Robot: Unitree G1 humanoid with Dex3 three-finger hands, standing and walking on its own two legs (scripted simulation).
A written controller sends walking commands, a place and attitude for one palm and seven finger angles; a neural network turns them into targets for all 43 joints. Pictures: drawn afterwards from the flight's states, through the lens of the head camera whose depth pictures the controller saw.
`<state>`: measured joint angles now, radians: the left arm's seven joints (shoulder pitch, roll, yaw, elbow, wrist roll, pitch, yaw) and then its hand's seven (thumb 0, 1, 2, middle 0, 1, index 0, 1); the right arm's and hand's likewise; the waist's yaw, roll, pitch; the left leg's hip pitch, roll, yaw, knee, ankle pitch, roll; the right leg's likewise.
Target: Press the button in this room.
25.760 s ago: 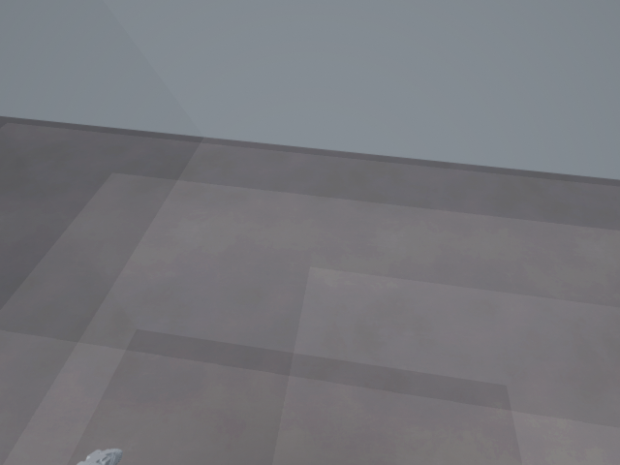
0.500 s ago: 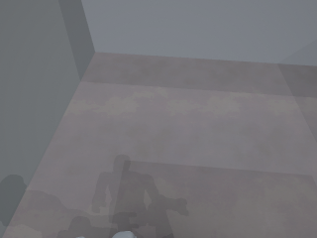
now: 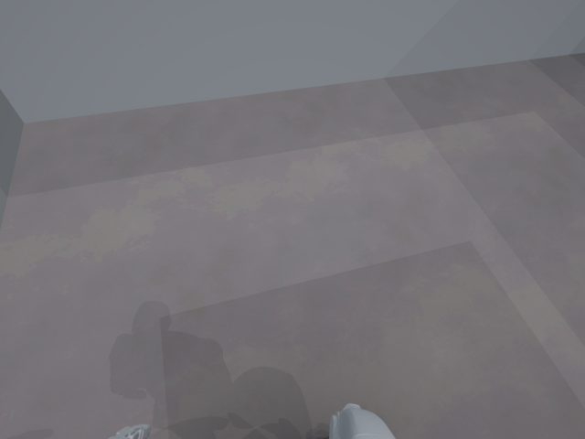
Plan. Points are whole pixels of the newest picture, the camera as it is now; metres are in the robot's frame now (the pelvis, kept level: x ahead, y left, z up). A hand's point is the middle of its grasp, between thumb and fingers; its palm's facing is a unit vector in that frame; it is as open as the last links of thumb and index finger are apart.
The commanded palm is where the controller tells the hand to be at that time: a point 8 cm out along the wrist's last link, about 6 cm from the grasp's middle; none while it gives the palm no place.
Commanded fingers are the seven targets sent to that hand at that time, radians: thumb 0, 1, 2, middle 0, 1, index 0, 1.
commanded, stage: turn to face it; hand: left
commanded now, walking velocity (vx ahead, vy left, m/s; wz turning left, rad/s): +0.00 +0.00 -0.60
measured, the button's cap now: out of the picture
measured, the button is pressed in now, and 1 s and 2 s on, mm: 0 0 0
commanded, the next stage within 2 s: none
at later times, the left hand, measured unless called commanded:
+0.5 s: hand (193, 428) +0.15 +0.15 -0.16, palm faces +0.11 -0.98 -0.17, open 7.3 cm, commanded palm none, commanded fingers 0.00 0.90 0.90 -0.20 -0.30 -0.20 -0.30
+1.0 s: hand out of the picture +0.08 +0.21 -0.15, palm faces +0.39 -0.88 -0.28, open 7.4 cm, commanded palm none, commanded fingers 0.00 0.90 0.90 -0.20 -0.30 -0.20 -0.30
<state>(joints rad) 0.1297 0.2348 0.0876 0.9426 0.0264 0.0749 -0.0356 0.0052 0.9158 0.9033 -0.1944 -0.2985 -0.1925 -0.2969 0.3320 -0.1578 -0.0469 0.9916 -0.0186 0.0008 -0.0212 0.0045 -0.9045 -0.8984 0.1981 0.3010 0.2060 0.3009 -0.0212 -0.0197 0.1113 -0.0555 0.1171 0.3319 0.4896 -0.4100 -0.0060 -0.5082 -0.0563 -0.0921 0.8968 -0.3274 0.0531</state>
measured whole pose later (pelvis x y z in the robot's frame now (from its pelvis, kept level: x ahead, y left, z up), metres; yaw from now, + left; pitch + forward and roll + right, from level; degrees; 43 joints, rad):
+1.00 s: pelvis +0.07 -0.03 +0.00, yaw +23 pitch +2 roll +0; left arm 0.12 0.25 0.06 0.93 0.01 0.05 0.01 0.00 0.91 0.90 -0.20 -0.30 -0.19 -0.30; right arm 0.19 -0.23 -0.07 0.92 -0.02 0.04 0.01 0.00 -0.90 -0.90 0.20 0.30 0.21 0.30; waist -0.02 0.01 0.07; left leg -0.29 -0.03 -0.09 0.50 -0.23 0.01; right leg -0.40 -0.05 0.00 0.84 -0.44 0.10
